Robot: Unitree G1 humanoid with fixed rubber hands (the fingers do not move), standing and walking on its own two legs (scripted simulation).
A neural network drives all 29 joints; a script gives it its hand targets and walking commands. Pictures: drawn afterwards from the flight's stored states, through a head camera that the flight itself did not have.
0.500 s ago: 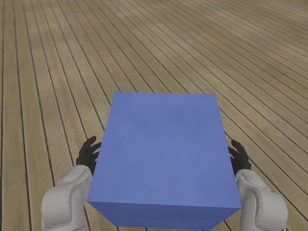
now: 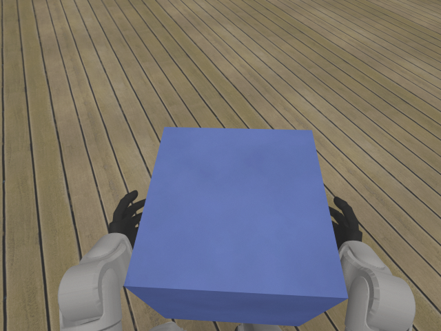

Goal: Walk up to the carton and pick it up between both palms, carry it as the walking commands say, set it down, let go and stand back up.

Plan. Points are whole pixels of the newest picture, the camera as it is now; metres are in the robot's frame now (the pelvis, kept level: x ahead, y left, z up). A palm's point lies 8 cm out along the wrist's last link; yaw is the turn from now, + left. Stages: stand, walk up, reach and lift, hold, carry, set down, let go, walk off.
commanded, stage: carry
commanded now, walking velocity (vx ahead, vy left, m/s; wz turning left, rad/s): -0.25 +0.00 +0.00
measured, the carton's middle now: (233, 230) +0.29 -0.01 +0.02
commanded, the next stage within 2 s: none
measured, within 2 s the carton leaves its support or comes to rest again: neither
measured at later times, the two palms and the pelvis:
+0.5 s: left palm (127, 285) +0.18 +0.15 +0.06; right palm (368, 298) +0.17 -0.20 +0.07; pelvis -0.08 -0.02 +0.00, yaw +0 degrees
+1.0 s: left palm out of the picture +0.01 +0.17 +0.10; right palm out of the picture +0.01 -0.18 +0.09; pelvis -0.23 +0.00 +0.00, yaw +0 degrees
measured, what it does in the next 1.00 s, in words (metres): walks backwards: right foot, then left foot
